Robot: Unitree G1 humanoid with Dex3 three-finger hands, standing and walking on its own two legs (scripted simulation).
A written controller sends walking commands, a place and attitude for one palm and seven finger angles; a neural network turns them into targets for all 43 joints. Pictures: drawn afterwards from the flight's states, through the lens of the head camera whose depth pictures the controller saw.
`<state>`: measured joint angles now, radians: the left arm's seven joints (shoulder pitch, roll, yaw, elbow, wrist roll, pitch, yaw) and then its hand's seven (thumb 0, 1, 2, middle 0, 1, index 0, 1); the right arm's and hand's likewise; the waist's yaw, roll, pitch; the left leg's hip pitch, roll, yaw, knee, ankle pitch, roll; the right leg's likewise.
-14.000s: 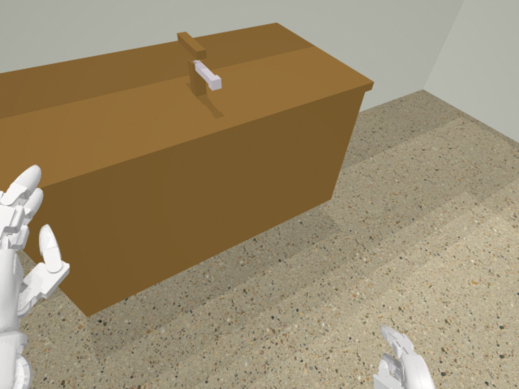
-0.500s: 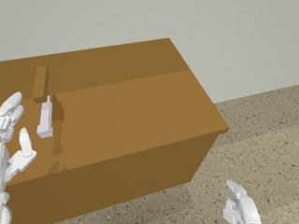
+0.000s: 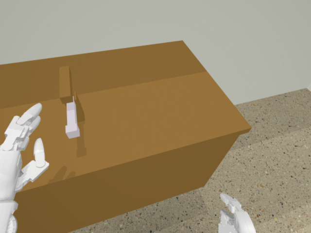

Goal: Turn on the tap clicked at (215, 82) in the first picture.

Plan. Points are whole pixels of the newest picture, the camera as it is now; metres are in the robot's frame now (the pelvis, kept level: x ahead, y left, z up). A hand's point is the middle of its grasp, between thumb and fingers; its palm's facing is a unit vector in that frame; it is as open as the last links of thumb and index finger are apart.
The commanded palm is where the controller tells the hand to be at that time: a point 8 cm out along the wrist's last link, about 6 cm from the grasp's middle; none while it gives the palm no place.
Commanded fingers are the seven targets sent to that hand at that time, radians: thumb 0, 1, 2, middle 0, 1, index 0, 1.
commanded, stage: come to a stop and stand still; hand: left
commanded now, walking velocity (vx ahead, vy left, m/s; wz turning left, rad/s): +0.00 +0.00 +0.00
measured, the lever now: (72, 131) +0.35 +0.25 +0.05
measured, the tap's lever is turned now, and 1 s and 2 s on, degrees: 0 0 0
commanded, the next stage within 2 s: look again from close up in 1.14 s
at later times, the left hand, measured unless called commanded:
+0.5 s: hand (34, 148) +0.23 +0.25 +0.15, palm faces +0.37 -0.85 -0.38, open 7.4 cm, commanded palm +0.17 +0.28 +0.18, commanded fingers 0.00 0.90 0.90 -0.20 -0.30 -0.20 -0.30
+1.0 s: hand (51, 153) +0.22 +0.22 +0.16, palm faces +0.36 -0.86 -0.36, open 7.4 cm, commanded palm +0.17 +0.25 +0.18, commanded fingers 0.00 0.90 0.90 -0.20 -0.30 -0.20 -0.30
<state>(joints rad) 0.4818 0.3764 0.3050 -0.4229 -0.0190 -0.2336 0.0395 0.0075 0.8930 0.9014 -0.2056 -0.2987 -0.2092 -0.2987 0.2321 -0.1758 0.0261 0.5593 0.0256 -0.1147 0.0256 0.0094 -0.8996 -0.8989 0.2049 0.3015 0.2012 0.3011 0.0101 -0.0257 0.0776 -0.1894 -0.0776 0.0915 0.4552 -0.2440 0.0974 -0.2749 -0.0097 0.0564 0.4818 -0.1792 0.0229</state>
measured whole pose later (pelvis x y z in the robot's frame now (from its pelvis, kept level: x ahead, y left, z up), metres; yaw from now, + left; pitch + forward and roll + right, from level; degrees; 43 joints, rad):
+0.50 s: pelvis +0.02 +0.00 +0.00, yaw +1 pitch -1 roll -1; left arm 0.39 0.38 0.36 -0.42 -0.03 -0.22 0.07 0.01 0.89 0.90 -0.21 -0.30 -0.21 -0.30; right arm 0.20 -0.18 0.03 0.54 0.01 -0.10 0.01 0.01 -0.90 -0.90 0.21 0.30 0.20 0.30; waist 0.03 -0.04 0.06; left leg -0.18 -0.06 0.07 0.46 -0.27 0.08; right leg -0.22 0.00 0.01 0.43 -0.18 0.02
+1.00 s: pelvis +0.01 -0.03 +0.01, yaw +1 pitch -1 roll -1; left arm 0.42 0.36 0.32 -0.43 -0.04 -0.21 0.09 0.01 0.89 0.90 -0.21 -0.30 -0.21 -0.30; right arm 0.21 -0.20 0.03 0.57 0.01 -0.11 -0.02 0.01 -0.90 -0.90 0.20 0.30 0.20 0.30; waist 0.03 -0.02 0.04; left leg -0.18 -0.02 0.05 0.43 -0.24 0.05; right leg -0.21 0.04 -0.01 0.36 -0.13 -0.02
